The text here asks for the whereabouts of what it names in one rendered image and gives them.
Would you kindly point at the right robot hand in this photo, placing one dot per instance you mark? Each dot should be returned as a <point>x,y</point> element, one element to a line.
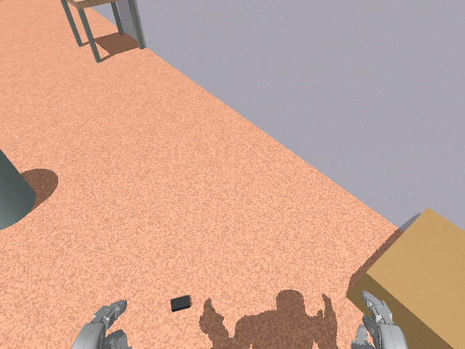
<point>385,334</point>

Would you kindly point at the chair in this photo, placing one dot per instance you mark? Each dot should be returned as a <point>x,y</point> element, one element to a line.
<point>81,4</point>

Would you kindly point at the left robot hand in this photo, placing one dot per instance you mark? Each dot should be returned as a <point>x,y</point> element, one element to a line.
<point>92,335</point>

